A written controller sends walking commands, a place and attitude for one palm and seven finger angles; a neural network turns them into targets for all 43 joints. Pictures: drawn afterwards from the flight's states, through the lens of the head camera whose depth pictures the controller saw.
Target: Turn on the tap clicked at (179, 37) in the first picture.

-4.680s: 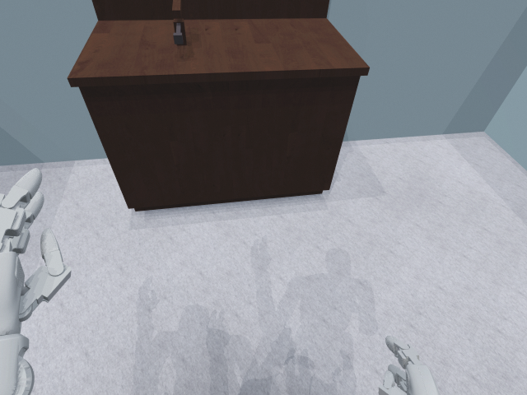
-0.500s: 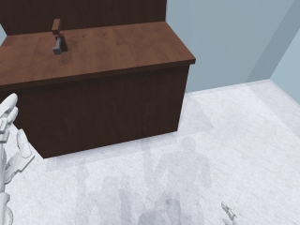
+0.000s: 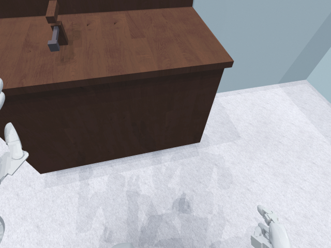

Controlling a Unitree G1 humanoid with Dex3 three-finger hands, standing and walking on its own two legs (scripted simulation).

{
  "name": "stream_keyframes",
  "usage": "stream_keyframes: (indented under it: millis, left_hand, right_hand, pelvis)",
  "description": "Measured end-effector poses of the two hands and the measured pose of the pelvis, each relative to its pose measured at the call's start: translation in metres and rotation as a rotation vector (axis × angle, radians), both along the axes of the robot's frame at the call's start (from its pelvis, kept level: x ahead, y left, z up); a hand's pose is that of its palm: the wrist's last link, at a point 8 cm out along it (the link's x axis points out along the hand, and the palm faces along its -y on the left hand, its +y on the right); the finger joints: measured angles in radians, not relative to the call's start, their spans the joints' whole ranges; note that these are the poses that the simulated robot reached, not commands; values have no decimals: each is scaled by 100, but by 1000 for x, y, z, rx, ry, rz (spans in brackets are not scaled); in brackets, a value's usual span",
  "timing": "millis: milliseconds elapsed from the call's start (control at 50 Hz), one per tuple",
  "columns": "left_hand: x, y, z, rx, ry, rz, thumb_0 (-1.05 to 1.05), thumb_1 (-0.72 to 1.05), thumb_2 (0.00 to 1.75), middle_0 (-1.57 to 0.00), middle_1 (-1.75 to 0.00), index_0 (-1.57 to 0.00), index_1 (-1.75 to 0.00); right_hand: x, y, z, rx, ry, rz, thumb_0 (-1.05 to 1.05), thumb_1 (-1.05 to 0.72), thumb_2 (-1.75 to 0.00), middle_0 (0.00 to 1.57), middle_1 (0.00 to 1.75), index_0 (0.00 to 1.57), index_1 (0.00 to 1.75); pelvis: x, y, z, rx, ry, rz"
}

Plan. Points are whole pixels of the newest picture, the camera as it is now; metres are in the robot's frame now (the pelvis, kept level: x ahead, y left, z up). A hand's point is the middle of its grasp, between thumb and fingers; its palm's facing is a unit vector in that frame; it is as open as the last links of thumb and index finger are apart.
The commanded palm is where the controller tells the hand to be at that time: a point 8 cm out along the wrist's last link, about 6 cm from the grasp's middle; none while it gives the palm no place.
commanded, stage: take the last steps up to it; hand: left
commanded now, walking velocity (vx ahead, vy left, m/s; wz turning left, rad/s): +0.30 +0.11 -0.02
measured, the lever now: (53, 45) +0.70 +0.44 +0.07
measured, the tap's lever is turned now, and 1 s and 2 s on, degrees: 0 0 0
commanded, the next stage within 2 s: come to a stop and stand still in 0.94 s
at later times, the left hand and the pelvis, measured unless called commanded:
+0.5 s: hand (46, 103) +0.34 +0.26 +0.18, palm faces +0.39 -0.81 -0.44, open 7.4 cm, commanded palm +0.28 +0.31 +0.19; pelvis +0.12 +0.03 +0.02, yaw +0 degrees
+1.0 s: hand (53, 68) +0.44 +0.29 +0.18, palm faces +0.41 -0.80 -0.45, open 7.4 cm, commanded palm +0.39 +0.33 +0.19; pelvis +0.22 +0.05 +0.01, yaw -2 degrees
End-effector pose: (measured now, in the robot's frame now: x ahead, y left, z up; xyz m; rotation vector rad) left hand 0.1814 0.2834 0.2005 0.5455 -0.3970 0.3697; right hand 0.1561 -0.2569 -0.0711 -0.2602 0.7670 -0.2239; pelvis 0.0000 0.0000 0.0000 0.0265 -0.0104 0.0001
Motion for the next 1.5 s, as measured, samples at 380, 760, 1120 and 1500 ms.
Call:
stream_keyframes:
  millis: [380, 760, 1120, 1500]
  left_hand:
    - [82, 8, -2, -30, 122, 54, 2, 88, 90, -21, -30, -21, -30]
    - [189, 59, 12, -23, 6, -61, 2, 89, 90, -21, -30, -21, -30]
    - [242, 45, -6, -66, 135, 1, 2, 88, 90, -21, -30, -21, -30]
    - [244, 52, 5, -58, 113, -67, 2, 89, 90, -21, -30, -21, -30]
  right_hand:
    - [66, 45, -28, 143, 121, 59, 2, -90, -90, 20, 30, 21, 30]
    - [173, 103, 9, 114, -52, 13, 1, -91, -90, 20, 30, 20, 30]
    - [219, 74, -8, 71, 89, 31, 2, -91, -90, 20, 30, 21, 30]
    - [243, 124, 18, 155, -89, 97, 1, -90, -90, 20, 30, 21, 30]
  pelvis:
    - [88, 11, 12, -6, 19, -4]
    - [173, 67, 11, -33, 26, -44]
    - [236, 58, 16, -1, 13, -22]
    - [233, 67, 16, -46, -8, -67]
